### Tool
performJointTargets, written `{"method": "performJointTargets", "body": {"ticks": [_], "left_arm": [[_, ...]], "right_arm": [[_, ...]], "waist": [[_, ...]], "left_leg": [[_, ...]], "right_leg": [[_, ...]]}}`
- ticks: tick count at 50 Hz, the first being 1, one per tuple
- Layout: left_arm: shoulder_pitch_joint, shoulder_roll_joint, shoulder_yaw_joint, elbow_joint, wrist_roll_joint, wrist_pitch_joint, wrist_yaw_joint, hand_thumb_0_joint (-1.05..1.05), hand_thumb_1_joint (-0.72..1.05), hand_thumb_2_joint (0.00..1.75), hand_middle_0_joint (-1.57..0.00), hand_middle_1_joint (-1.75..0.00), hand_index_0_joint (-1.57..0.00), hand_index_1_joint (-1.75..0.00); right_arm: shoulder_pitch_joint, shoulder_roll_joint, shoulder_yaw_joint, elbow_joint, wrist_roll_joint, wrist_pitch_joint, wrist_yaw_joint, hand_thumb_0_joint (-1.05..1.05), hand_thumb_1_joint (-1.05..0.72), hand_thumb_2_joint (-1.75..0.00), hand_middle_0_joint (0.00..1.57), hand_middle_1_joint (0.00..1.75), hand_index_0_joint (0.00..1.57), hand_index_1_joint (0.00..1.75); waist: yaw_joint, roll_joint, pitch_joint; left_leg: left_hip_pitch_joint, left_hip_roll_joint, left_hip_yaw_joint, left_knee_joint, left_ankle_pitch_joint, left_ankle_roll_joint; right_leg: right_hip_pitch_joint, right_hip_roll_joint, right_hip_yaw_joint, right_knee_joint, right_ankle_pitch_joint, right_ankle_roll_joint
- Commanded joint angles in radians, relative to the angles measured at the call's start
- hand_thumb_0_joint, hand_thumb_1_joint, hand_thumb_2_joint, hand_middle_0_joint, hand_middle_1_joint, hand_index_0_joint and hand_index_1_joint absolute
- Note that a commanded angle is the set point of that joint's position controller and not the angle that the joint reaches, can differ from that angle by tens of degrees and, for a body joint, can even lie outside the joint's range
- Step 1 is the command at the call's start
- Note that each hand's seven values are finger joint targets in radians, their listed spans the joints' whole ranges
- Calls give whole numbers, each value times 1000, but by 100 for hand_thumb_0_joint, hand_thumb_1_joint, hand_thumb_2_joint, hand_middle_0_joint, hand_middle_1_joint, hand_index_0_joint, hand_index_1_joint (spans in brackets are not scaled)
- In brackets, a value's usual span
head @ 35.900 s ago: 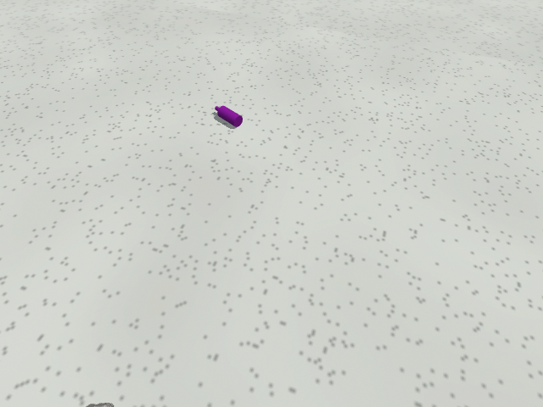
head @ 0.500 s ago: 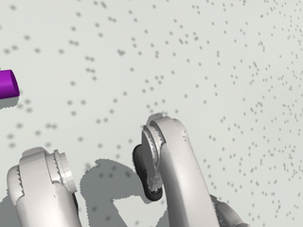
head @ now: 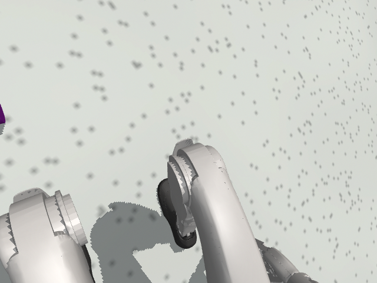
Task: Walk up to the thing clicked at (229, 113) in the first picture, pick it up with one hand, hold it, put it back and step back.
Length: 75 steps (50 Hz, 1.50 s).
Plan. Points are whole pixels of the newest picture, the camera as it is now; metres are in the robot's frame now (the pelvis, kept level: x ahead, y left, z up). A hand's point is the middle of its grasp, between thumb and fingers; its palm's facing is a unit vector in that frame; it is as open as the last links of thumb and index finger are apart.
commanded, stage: open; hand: left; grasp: from above
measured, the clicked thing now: out of the picture +0.46 +0.33 -0.27
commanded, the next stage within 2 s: withdraw in 0.92 s
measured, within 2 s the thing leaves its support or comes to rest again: rests again in 0.40 s
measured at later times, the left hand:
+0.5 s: hand out of the picture +0.47 +0.30 -0.24, palm faces -0.45 -0.11 -0.89, open 10.5 cm
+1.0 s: hand out of the picture +0.46 +0.30 -0.23, palm faces -0.46 -0.12 -0.88, open 12.0 cm
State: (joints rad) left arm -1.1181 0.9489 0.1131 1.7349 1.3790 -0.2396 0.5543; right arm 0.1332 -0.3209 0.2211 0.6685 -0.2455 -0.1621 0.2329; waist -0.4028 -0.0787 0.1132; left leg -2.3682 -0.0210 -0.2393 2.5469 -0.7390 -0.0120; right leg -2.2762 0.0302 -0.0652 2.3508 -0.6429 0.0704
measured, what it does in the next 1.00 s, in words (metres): stands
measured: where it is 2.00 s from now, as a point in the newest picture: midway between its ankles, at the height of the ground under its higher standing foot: (135, 252)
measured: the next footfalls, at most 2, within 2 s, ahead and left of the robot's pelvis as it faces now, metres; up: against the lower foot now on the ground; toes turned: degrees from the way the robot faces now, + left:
none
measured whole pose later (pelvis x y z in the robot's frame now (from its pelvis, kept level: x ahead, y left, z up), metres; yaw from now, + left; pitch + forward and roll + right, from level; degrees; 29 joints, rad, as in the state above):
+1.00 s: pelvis +0.00 +0.00 +0.00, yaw -1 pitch +30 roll -15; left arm -1.10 0.97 0.09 1.68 1.37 -0.26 0.53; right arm 0.14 -0.32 0.25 0.65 -0.25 -0.15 0.24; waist -0.39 -0.09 0.11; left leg -2.37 -0.03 -0.26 2.55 -0.74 -0.02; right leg -2.27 0.03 -0.08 2.34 -0.64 0.07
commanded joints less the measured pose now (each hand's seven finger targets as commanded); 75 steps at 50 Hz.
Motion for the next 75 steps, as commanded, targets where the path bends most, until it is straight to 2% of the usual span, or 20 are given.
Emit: {"method": "performJointTargets", "body": {"ticks": [1, 8, 10, 11, 13, 14, 16, 21, 22, 23, 26, 40, 45, 51, 55, 58, 61, 66, 70, 75], "left_arm": [[-287, 215, 20, -119, -17, -13, 41, 0, 52, 47, -89, -41, -90, -40], [-283, 237, 22, -122, -5, -25, 57, 0, 22, 51, -71, -43, -71, -43], [-303, 194, -22, -124, 0, -25, 57, 0, 16, 51, -67, -45, -67, -45], [-301, 247, 17, -119, 2, -25, 67, 0, 15, 51, -65, -46, -65, -46], [-286, 241, 18, -118, -2, -24, 73, 0, 11, 53, -62, -47, -62, -47], [-281, 185, -28, -89, 3, -19, 69, 0, 9, 55, -61, -48, -61, -49], [-295, 191, -32, -99, 7, -15, 72, 0, 5, 56, -56, -52, -56, -52], [-275, 214, -4, -76, -12, 8, 64, 0, 0, 57, -50, -59, -51, -58], [-272, 226, 12, -104, -23, 8, 63, 0, -3, 60, -49, -59, -49, -59], [-270, 200, -12, -77, -18, 13, 56, 0, -5, 62, -48, -60, -48, -60], [-265, 235, 10, -116, -26, 16, 45, 0, -7, 63, -45, -64, -46, -63], [-264, 210, 4, -184, -52, -12, 5, 0, -17, 73, -36, -73, -36, -73], [-253, 220, 8, -193, -31, -24, 13, 0, -19, 77, -35, -76, -35, -76], [-250, 187, -19, -112, -13, -19, 24, 0, -22, 79, -31, -78, -31, -78], [-268, 266, 35, -196, -9, -18, 40, 0, -30, 82, -27, -82, -27, -81], [-278, 248, 41, -272, -18, -1, 53, 0, -32, 82, -27, -81, -27, -81], [-284, 246, 82, -405, -49, 34, 65, 0, -34, 85, -24, -83, -24, -83], [-250, 116, 35, -527, -132, 139, 5, 0, -35, 86, -23, -83, -22, -83], [-199, -3, -44, -504, -202, 217, -133, 0, -35, 86, -25, -82, -24, -83], [-182, -104, -130, -583, -272, 225, -346, 0, -33, 86, -27, -80, -26, -82]], "right_arm": [[205, -326, -91, 9, 2, -3, -7, 0, -90, -90, 20, 30, 20, 30], [200, -327, -78, 9, -2, 1, -10, 0, -89, -90, 20, 30, 20, 30], [181, -330, -81, -2, -6, -6, -7, 0, -90, -90, 20, 30, 20, 30], [190, -323, -69, 12, -6, -5, -7, 0, -90, -90, 20, 30, 20, 30], [200, -334, -80, 13, -9, -5, -8, 0, -89, -90, 20, 30, 20, 30], [186, -330, -78, 10, -7, -12, -5, 0, -90, -90, 20, 30, 20, 30], [186, -331, -75, 11, -10, -16, -4, 0, -90, -90, 20, 30, 20, 30], [207, -341, -76, 13, -9, -25, 2, 0, -90, -90, 20, 30, 20, 30], [205, -340, -77, 16, -7, -23, 0, 0, -90, -90, 20, 30, 20, 30], [197, -341, -77, 13, -6, -26, 3, 0, -90, -90, 20, 30, 20, 30], [199, -336, -76, 5, -2, -24, 3, 0, -90, -90, 20, 30, 20, 30], [213, -330, -72, -5, 3, -1, 2, 0, -90, -90, 20, 30, 20, 30], [214, -331, -77, -6, 3, 12, -1, 0, -90, -90, 20, 30, 20, 30], [204, -324, -67, -3, -2, 4, 4, 0, -90, -90, 20, 30, 20, 30], [210, -336, -80, -7, 0, 5, -2, 0, -90, -90, 20, 30, 20, 30], [207, -329, -101, -10, 3, -2, 7, 0, -91, -90, 20, 30, 20, 30], [219, -322, -139, -7, 22, -2, 18, 0, -90, -90, 20, 30, 20, 30], [233, -287, -199, 15, 72, 22, 39, 0, -90, -90, 20, 30, 20, 30], [264, -278, -241, 29, 109, 73, 29, 0, -90, -90, 20, 30, 20, 30], [279, -254, -263, 11, 148, 145, -14, 0, -91, -91, 20, 30, 20, 30]], "waist": [[-44, 471, -637], [-41, 499, -652], [-52, 487, -644], [-48, 490, -635], [-40, 503, -644], [-53, 500, -614], [-54, 490, -628], [-58, 483, -615], [-41, 492, -640], [-53, 502, -615], [-35, 509, -654], [-44, 497, -652], [-26, 548, -676], [-53, 473, -586], [-11, 544, -670], [-2, 613, -746], [50, 675, -860], [106, 682, -915], [104, 515, -855], [101, 357, -824]], "left_leg": [[504, 23, 114, -284, 222, 18], [519, 25, 102, -293, 239, 12], [507, 26, 111, -276, 225, 17], [495, 26, 108, -282, 221, 16], [502, 25, 110, -291, 225, 14], [507, 27, 110, -283, 218, 12], [501, 26, 110, -281, 211, 16], [497, 27, 110, -272, 240, 16], [513, 28, 102, -283, 251, 12], [516, 29, 103, -278, 243, 9], [529, 27, 102, -287, 251, 10], [531, 27, 97, -276, 287, 5], [564, 26, 88, -306, 287, -4], [485, 24, 104, -276, 237, 11], [551, 24, 97, -310, 255, 2], [613, 28, 104, -313, 281, -4], [670, 26, 115, -332, 321, -11], [657, 19, 159, -388, 329, -4], [606, 14, 165, -443, 262, 16], [571, 2, 164, -501, 237, 32]], "right_leg": [[346, 27, -177, -158, 229, -85], [349, 29, -183, -147, 242, -88], [347, 36, -179, -153, 242, -86], [348, 32, -183, -154, 235, -86], [346, 33, -183, -155, 234, -87], [323, 34, -182, -145, 234, -89], [333, 36, -184, -158, 233, -86], [344, 29, -184, -154, 254, -84], [349, 30, -186, -155, 256, -85], [329, 28, -186, -144, 251, -89], [356, 29, -185, -148, 256, -88], [362, 27, -192, -158, 272, -94], [354, 27, -193, -144, 268, -97], [323, 29, -188, -159, 241, -89], [335, 26, -186, -150, 245, -94], [332, 25, -181, -131, 269, -98], [327, 21, -168, -134, 295, -103], [307, 15, -134, -181, 298, -110], [330, 15, -105, -256, 240, -109], [438, 4, -75, -331, 216, -108]]}}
